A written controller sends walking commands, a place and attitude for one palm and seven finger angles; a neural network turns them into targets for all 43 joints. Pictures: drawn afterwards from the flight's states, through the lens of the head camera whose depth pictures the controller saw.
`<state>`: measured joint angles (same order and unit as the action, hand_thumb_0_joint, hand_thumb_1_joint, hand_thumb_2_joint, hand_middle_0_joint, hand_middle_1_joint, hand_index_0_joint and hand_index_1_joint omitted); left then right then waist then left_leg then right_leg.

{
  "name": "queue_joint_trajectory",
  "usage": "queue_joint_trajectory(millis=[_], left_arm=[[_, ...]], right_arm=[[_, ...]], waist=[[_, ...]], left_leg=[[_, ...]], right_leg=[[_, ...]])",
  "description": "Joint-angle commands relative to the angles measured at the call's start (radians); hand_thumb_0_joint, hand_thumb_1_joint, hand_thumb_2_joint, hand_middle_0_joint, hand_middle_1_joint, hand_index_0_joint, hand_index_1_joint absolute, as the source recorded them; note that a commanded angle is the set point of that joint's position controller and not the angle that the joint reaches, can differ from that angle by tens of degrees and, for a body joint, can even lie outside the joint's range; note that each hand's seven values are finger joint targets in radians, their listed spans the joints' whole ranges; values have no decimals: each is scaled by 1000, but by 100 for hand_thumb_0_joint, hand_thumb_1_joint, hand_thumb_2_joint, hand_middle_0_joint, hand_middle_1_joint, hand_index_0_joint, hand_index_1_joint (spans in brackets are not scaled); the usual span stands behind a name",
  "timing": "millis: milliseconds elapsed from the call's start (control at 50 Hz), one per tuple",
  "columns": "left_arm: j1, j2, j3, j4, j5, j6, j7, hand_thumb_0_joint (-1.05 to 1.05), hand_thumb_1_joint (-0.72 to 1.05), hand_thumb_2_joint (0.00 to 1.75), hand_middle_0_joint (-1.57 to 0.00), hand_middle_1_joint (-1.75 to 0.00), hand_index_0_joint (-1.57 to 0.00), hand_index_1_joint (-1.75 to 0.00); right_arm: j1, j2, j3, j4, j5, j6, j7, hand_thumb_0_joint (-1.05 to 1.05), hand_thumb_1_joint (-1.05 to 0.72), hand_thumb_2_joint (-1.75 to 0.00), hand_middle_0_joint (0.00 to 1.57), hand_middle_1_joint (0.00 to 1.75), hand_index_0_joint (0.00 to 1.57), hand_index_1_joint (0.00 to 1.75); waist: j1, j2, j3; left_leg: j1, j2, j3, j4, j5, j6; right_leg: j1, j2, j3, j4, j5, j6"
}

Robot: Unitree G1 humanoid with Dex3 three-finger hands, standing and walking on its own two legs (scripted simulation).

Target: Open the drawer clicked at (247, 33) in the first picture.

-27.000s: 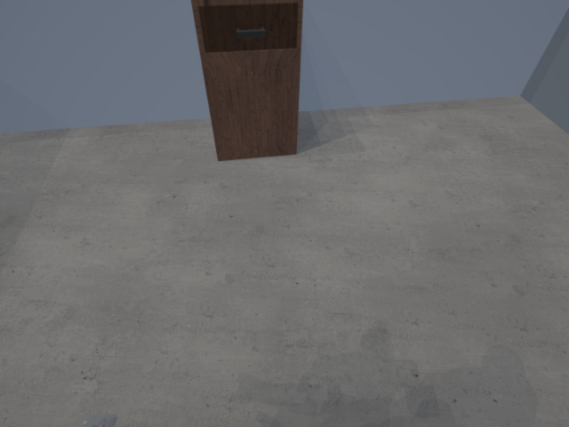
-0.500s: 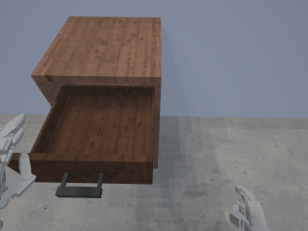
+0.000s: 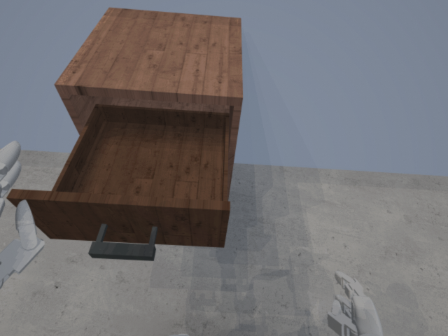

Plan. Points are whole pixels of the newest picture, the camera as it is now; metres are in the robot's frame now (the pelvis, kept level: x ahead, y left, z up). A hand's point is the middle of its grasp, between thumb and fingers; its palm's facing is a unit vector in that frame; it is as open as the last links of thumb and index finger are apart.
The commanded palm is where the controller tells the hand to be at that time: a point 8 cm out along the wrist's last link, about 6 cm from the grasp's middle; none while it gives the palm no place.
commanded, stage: step back with the hand held close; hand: left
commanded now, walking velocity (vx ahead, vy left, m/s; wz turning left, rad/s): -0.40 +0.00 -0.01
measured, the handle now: (126, 240) +0.30 +0.22 -0.06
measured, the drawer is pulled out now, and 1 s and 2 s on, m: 0.30 0.30 0.30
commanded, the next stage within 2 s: stop stepping back and stand still in 0.62 s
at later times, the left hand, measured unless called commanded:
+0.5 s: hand (23, 303) +0.14 +0.23 +0.15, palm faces +0.29 -0.83 -0.48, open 7.4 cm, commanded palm +0.06 +0.27 +0.19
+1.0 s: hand out of the picture -0.01 +0.18 +0.16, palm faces +0.34 -0.82 -0.45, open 7.4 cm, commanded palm -0.07 +0.22 +0.19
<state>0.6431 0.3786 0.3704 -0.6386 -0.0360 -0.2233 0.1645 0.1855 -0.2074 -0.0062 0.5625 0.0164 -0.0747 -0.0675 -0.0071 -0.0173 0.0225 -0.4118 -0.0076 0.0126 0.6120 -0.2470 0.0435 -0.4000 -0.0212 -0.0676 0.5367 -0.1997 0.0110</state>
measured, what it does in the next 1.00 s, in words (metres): walks backwards: right foot, then left foot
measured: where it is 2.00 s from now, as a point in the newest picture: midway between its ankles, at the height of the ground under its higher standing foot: outside the picture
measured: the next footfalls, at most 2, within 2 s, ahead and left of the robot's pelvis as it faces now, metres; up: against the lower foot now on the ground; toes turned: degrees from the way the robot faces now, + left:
right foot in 0.10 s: +0.00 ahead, -0.13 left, +0.00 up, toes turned -1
left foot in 0.46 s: -0.02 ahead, +0.10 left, +0.00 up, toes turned +1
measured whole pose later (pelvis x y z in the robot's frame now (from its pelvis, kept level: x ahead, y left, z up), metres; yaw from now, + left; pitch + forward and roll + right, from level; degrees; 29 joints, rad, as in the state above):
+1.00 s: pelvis -0.19 -0.06 +0.01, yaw +1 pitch +2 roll +2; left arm 0.70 0.35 0.35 -0.57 -0.04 -0.20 0.14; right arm 0.28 -0.23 -0.02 0.64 0.02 -0.09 -0.07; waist -0.04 -0.04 -0.04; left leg -0.34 0.00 0.02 0.75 -0.39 0.02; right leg -0.25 -0.05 -0.06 0.48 -0.25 -0.01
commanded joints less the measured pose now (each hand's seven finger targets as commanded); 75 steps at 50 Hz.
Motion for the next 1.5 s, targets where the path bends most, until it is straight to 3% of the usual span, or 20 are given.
queue_joint_trajectory(millis=[0,100,180,300,400,440,480,600,740,760,800,860,960,1040,1080,1140,1220,1280,1340,1480], left_arm=[[-13,181,166,-227,11,-73,21,0,90,90,-20,-30,-20,-30],[27,150,131,-229,-12,-89,-10,0,90,90,-20,-30,-20,-30],[21,159,127,-234,-16,-82,-23,0,90,90,-20,-30,-20,-30],[67,188,169,-160,-34,-58,-13,0,90,90,-20,-30,-20,-30],[70,174,155,-185,-14,-38,2,0,90,90,-20,-30,-20,-30],[31,198,141,-276,-8,-59,-2,0,90,90,-20,-30,-20,-30],[100,192,149,-276,-23,-66,-9,0,90,90,-20,-30,-20,-30],[26,132,101,-275,-19,-47,-1,0,90,90,-20,-30,-20,-30],[65,172,143,-185,-45,-33,-20,0,90,90,-20,-30,-20,-30],[69,195,154,-194,-41,-37,-23,0,90,90,-20,-30,-20,-30],[27,184,135,-158,-45,-19,-16,0,90,90,-20,-30,-20,-30],[28,154,134,-113,-35,-19,-8,0,90,90,-20,-30,-20,-30],[0,148,104,-131,13,-42,14,0,90,90,-20,-30,-20,-30],[4,175,108,-231,5,-63,8,0,90,90,-20,-30,-20,-30],[37,174,129,-189,5,-54,9,0,90,90,-20,-30,-20,-30],[-14,140,107,-111,1,-54,8,0,90,90,-20,-30,-20,-30],[-62,144,104,-71,2,-57,5,0,90,90,-20,-30,-20,-30],[-93,137,91,-110,0,-53,8,0,90,90,-20,-30,-20,-30],[-81,118,72,-122,10,-50,10,0,90,90,-20,-30,-20,-30],[-43,138,84,-141,-3,-47,0,0,90,90,-20,-30,-20,-30]], right_arm=[[-106,-113,-48,-172,-10,-73,-11,0,-90,-90,20,30,20,30],[-92,-120,-47,-123,-27,-100,8,0,-90,-90,20,30,20,30],[-103,-122,-48,-112,-15,-93,19,0,-90,-90,20,30,20,30],[-154,-65,-58,-144,12,-29,5,0,-90,-90,20,30,20,30],[-151,-67,-29,-133,-4,2,-30,0,-90,-90,20,30,20,30],[-128,-98,-66,-146,4,-27,-16,0,-90,-90,20,30,20,30],[-124,-90,-68,-139,-14,-81,3,0,-90,-90,20,30,20,30],[-82,-105,-64,-80,-22,-117,22,0,-90,-90,20,30,20,30],[-107,-122,-44,-124,0,-102,29,0,-90,-90,20,30,20,30],[-102,-110,-44,-136,6,-88,30,0,-90,-90,20,30,20,30],[-69,-94,-56,-137,29,-65,19,0,-90,-90,20,30,20,30],[-98,-78,-41,-122,11,-53,3,0,-90,-90,20,30,20,30],[-70,-103,-39,-99,-2,-109,-7,0,-90,-90,20,30,20,30],[-42,-156,-77,-125,1,-155,-5,0,-90,-90,20,30,20,30],[-48,-111,-54,-106,7,-138,2,0,-90,-90,20,30,20,30],[-53,-134,-55,-92,16,-134,0,0,-90,-90,20,30,20,30],[-31,-118,-58,-85,11,-113,-2,0,-90,-90,20,30,20,30],[-49,-109,-39,-80,3,-108,-1,0,-90,-90,20,30,20,30],[-82,-111,-23,-99,1,-106,-4,0,-90,-90,20,30,20,30],[-75,-103,-29,-105,3,-109,13,0,-90,-90,20,30,20,30]], waist=[[10,216,-134],[19,182,-147],[20,82,-290],[5,-166,-196],[-17,-22,-170],[6,176,-259],[19,346,-309],[2,214,-180],[17,160,-128],[12,34,-125],[4,-288,-111],[-42,-143,-66],[-14,-91,-58],[16,155,-114],[1,292,-105],[-4,70,12],[-25,-154,37],[-33,-64,-3],[-14,270,17],[-13,7,-20]], left_leg=[[-206,253,-271,-355,-63,66],[38,248,-218,-222,387,62],[262,199,-130,-81,648,11],[-32,-13,-83,382,-228,-58],[35,33,-33,-233,91,-48],[255,244,-150,-226,750,19],[324,346,-224,-220,913,85],[289,294,-162,-241,715,85],[-1,166,-106,-235,-202,10],[28,73,-15,-86,-251,-35],[-2,-41,-16,479,-217,-68],[-41,26,-79,543,-116,-65],[155,19,10,-146,-113,6],[264,170,-82,-316,265,44],[204,195,-120,-294,96,60],[-6,155,-98,-253,-157,55],[36,4,28,38,-239,8],[176,32,1,-127,-141,16],[52,228,-278,-429,-360,80],[87,56,-52,-140,-8,-3]], right_leg=[[287,18,64,205,-44,-3],[171,18,65,57,-99,-11],[191,-10,87,-60,234,-17],[131,-334,286,-192,620,-192],[273,-163,96,-13,661,-61],[135,-37,50,144,162,11],[-10,-10,84,345,-266,-1],[-17,16,55,323,-255,6],[286,12,-4,-155,-78,-1],[244,-48,26,-256,-59,-25],[-13,-362,379,-393,-240,-174],[17,-299,211,-297,-46,-154],[123,-239,187,-265,-125,-91],[235,-55,51,52,55,-19],[179,-27,-21,72,-138,-5],[270,-22,13,-69,-149,-9],[98,-197,312,-330,-462,-112],[76,-168,199,-230,-312,-107],[130,13,1,123,-241,-10],[250,-94,174,-189,21,-54]])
